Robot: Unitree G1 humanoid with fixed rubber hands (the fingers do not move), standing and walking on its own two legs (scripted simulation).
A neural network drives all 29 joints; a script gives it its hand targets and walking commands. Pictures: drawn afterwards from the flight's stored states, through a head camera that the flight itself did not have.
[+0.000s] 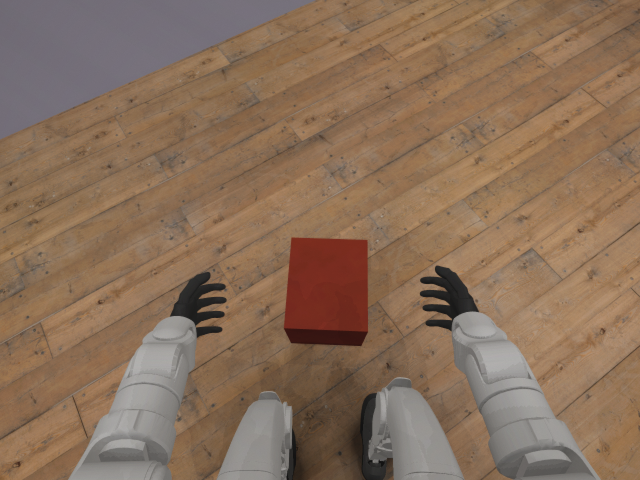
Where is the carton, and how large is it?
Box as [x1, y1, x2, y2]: [284, 237, 367, 345]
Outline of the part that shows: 291,237 284,329 290,341 299,343 361,345 367,332 367,240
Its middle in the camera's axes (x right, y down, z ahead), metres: +0.02 +0.14 +1.05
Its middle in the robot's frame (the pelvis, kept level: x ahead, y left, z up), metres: +0.51 +0.02 -0.58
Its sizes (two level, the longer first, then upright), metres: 0.238 0.199 0.202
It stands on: the floor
